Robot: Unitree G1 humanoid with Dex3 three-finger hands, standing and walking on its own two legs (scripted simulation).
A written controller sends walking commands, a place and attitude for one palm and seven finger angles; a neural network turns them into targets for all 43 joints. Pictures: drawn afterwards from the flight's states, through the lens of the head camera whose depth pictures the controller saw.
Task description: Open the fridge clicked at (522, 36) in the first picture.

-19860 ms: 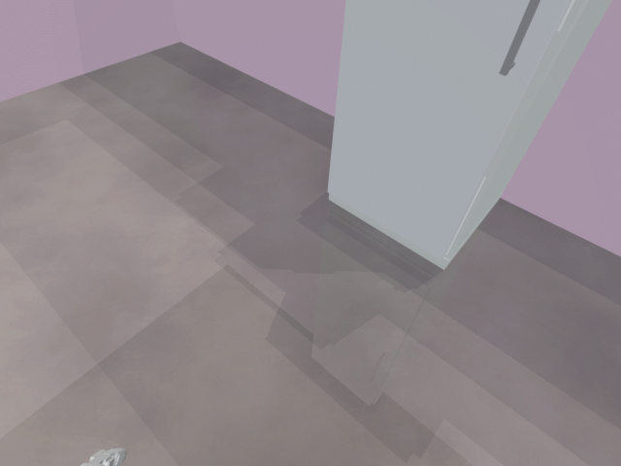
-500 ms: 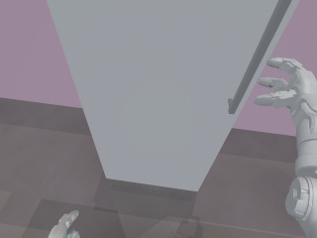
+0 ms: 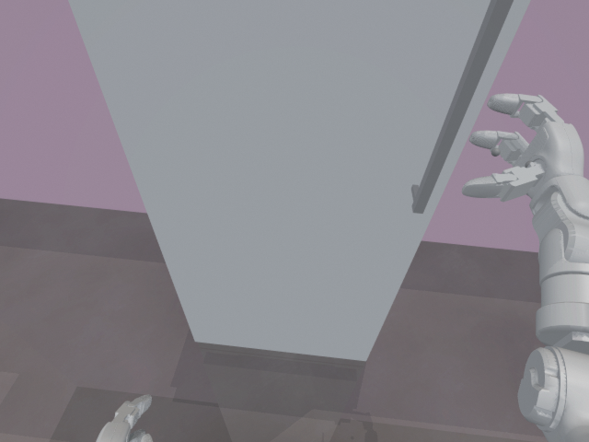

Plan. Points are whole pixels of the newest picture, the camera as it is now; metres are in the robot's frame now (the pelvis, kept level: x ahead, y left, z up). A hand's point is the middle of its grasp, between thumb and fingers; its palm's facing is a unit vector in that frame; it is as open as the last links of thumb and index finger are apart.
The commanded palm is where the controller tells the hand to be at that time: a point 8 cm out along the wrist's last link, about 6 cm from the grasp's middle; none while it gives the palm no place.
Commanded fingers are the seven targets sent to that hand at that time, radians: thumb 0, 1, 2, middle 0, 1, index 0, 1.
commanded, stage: move the hooked fingers beside the handle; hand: right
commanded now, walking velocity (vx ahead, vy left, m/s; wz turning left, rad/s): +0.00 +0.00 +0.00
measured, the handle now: (453, 104) +0.50 -0.17 +0.25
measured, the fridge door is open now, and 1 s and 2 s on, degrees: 0 0 0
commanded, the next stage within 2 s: feel for the door with the fingertips in 0.12 s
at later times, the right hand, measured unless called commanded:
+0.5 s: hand (473, 152) +0.42 -0.18 +0.22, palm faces +0.03 +1.00 +0.00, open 14.0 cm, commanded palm +0.40 -0.23 +0.22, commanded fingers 0.00 0.50 -0.30 0.30 1.20 0.30 1.20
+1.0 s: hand (465, 141) +0.44 -0.18 +0.23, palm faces +0.06 +1.00 +0.01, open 14.0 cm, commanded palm +0.42 -0.23 +0.22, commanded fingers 0.00 0.50 -0.30 0.30 1.20 0.30 1.20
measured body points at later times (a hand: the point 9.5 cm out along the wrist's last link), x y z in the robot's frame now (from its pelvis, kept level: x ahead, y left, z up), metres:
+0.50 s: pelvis -0.01 -0.01 +0.00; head -0.01 +0.01 +0.45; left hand +0.12 +0.25 -0.10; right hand +0.42 -0.24 +0.22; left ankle -0.01 +0.10 -0.74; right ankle +0.00 -0.10 -0.74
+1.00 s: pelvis -0.01 +0.01 +0.00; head -0.01 +0.02 +0.45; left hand +0.10 +0.26 -0.11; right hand +0.43 -0.23 +0.23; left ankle -0.01 +0.10 -0.74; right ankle +0.00 -0.10 -0.74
